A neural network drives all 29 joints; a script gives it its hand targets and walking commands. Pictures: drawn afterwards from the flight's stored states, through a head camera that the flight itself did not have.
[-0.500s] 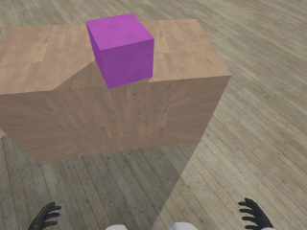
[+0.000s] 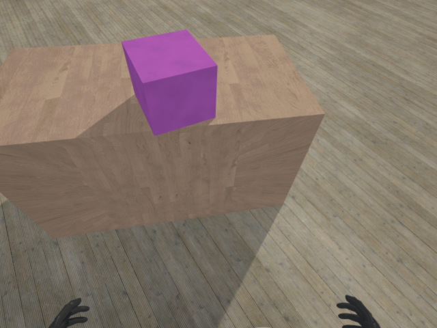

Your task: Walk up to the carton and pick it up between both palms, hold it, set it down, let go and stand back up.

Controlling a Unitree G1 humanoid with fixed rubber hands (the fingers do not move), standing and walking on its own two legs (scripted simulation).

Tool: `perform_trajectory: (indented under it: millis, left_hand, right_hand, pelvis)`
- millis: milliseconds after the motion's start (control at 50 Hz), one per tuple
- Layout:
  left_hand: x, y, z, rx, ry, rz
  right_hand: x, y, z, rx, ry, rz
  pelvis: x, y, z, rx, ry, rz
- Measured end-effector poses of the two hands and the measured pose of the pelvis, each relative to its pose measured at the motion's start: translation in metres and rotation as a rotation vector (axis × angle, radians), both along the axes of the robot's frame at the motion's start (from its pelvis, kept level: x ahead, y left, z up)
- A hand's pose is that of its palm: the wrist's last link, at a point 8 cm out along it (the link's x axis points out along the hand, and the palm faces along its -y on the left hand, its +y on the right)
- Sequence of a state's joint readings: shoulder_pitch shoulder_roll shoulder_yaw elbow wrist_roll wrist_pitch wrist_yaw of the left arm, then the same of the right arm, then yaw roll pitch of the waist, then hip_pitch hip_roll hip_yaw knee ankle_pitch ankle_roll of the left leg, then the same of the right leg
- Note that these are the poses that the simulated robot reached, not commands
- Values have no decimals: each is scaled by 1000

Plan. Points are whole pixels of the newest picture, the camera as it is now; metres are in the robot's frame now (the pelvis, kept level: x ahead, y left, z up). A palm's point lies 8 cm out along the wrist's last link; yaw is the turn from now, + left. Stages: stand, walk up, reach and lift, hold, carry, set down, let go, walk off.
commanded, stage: stand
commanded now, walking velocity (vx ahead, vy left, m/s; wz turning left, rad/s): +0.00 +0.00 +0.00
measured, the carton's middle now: (170, 81) +0.79 +0.13 -0.03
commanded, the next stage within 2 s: walk up in 0.60 s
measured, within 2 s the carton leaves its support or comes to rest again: neither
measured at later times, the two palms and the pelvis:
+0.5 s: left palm out of the picture +0.10 +0.30 -0.10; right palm out of the picture +0.08 -0.29 -0.10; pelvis +0.00 +0.00 +0.02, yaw -1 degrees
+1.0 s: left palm out of the picture +0.11 +0.31 -0.09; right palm out of the picture +0.08 -0.34 -0.11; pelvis +0.03 -0.02 +0.00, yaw +1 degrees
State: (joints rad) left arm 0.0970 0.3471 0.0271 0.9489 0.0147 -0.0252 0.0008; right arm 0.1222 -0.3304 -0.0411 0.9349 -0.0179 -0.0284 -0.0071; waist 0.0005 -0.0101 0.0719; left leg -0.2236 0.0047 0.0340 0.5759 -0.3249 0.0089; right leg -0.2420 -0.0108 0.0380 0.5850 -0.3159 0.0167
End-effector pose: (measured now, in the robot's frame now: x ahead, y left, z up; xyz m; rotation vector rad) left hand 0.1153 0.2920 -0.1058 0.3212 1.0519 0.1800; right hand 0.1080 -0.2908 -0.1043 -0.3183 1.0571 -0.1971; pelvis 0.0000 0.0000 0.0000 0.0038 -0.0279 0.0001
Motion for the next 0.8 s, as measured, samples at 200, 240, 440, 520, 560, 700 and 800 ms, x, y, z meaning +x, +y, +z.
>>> perform_trajectory:
  millis: [200, 240, 440, 520, 560, 700, 800]
  left_hand:
    - [-6, 3, 5, 1, 42, 5]
    - [-8, 3, 6, 1, 48, 5]
    - [-14, 4, 6, 1, 73, 10]
    - [-17, 3, 5, 1, 84, 8]
    - [-18, 3, 5, 1, 90, 7]
    - [-20, 4, 6, 5, 93, 12]
    - [-20, 5, 7, 6, 93, 11]
  right_hand:
    - [-10, 2, 3, 10, 41, -28]
    - [-12, 2, 4, 13, 46, -33]
    - [-21, 1, 6, 15, 72, -50]
    - [-24, -1, 7, 14, 79, -57]
    - [-25, -3, 7, 12, 83, -60]
    - [-27, -6, 8, 7, 93, -62]
    - [-26, -7, 8, 8, 93, -56]
  pelvis:
    - [-1, 2, 9, 1, -12, -4]
    - [-1, 2, 11, 1, -13, -5]
    - [-2, 1, 15, 1, -13, -9]
    - [-3, 1, 15, 2, -11, -11]
    - [-3, 1, 15, 1, -12, -11]
    - [-3, 0, 16, 1, -11, -11]
    - [-2, -1, 16, -1, -10, -9]
